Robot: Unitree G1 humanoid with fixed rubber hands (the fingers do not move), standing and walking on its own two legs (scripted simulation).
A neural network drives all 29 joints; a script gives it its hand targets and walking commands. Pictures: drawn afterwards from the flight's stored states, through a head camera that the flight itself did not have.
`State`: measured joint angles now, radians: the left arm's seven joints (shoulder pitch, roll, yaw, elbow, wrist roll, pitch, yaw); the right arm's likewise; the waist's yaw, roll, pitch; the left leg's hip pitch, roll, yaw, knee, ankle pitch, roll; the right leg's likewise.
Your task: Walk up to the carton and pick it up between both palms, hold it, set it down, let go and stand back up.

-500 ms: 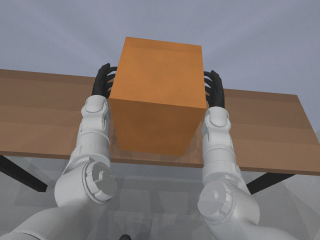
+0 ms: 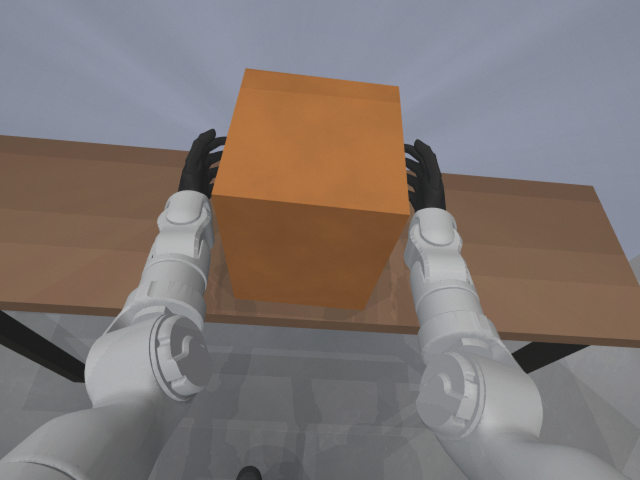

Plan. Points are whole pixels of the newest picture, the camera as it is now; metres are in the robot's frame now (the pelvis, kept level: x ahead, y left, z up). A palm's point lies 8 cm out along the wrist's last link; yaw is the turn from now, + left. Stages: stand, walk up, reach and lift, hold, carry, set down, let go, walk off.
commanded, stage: set down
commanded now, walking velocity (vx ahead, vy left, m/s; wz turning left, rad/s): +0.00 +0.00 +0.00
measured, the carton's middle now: (310, 201) +0.46 +0.07 +0.03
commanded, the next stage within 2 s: none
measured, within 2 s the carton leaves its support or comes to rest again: neither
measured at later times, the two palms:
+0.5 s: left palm (152, 171) +0.44 +0.27 +0.08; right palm (455, 181) +0.48 -0.12 +0.10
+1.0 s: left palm (111, 119) +0.43 +0.29 +0.16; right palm (476, 133) +0.46 -0.11 +0.19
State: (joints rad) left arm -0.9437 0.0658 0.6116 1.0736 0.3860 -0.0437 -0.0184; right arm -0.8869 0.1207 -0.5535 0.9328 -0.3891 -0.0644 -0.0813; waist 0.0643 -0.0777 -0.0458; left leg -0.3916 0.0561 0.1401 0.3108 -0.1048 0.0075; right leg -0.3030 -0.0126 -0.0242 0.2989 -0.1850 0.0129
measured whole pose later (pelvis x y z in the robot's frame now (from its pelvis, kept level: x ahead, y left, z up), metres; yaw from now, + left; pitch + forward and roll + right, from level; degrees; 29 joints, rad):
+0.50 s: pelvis +0.00 +0.00 -0.02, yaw +2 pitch +23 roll -3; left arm -1.06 0.35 0.02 1.34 -0.23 -0.12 0.01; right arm -1.05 -0.21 -0.02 1.25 0.27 -0.10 -0.13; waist 0.05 -0.02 -0.26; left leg -0.74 0.09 0.05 0.50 -0.16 -0.01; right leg -0.58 0.02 -0.08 0.40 -0.21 0.00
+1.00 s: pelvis -0.03 -0.01 -0.01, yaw +3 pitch +19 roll -2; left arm -1.27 0.48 -0.15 1.37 -0.40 0.07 0.00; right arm -1.25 -0.23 0.01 1.25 0.36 0.15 -0.14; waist -0.02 -0.07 -0.26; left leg -0.69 0.07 0.02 0.46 -0.10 -0.01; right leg -0.55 0.01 -0.09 0.42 -0.20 -0.01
